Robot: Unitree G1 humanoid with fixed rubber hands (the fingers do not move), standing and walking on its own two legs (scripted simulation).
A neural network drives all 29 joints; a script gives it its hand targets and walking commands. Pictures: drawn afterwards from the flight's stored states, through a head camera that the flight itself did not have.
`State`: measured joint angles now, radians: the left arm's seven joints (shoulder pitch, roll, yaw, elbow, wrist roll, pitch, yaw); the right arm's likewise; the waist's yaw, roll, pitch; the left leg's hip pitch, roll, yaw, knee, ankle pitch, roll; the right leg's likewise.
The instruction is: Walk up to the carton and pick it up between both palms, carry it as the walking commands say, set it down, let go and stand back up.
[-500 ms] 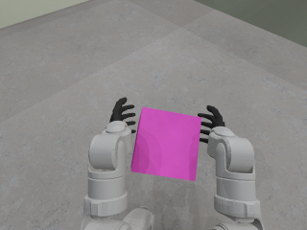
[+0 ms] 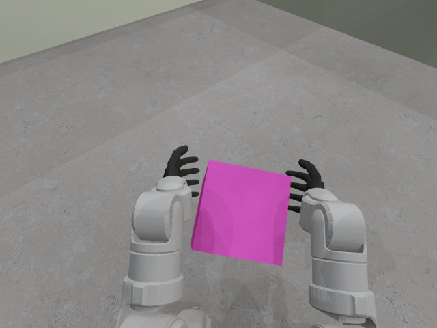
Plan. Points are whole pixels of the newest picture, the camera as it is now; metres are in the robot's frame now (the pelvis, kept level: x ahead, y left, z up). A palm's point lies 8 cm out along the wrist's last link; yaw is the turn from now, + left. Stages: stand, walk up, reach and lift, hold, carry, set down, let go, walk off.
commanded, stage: carry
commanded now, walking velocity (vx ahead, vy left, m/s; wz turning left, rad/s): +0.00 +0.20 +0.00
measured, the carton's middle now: (232, 215) +0.34 +0.01 -0.02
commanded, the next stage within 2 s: none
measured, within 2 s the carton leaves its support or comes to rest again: neither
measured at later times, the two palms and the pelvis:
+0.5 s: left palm (47, 244) +0.20 +0.28 +0.11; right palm (213, 256) +0.20 +0.05 +0.10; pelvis -0.10 +0.16 +0.01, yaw +0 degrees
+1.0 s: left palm out of the picture +0.09 +0.45 +0.10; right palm out of the picture +0.10 +0.22 +0.11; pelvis -0.21 +0.33 +0.01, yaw +0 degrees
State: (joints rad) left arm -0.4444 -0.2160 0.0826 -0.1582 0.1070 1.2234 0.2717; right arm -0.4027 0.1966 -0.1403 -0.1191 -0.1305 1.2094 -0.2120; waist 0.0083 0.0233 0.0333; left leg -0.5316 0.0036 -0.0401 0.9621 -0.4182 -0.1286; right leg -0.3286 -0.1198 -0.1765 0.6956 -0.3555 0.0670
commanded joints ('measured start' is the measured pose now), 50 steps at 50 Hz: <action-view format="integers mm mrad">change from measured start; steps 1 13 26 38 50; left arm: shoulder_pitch -377 -493 -407 -426 -527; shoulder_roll -1067 -1103 -1067 -1087 -1104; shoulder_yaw -576 -659 -606 -597 -666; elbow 42 -132 -38 -58 -90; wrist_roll -354 -462 -401 -426 -469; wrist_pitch -3 -29 -3 -31 -25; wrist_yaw -316 -285 -327 -309 -310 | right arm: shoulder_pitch -553 -493 -502 -499 -579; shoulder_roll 1007 999 1018 1004 1044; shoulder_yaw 617 541 617 554 581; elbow -116 -177 -128 -122 -116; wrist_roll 444 424 430 407 443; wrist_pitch -9 -31 -7 -15 -16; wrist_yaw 294 281 289 280 295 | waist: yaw -23 -7 -24 -1 33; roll -20 187 100 -291 300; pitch -408 -575 -430 -613 -416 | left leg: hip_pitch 364 661 435 196 247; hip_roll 11 127 144 59 56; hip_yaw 101 -81 -109 -92 125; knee -298 -591 -552 168 -781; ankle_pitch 59 702 169 -77 483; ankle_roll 80 -6 123 -55 -365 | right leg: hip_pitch -139 -173 -210 247 40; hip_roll -163 154 -71 -315 133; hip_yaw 62 61 25 241 -34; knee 84 258 166 -265 316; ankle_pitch -34 -117 -151 296 -172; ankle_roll -49 -13 22 -171 10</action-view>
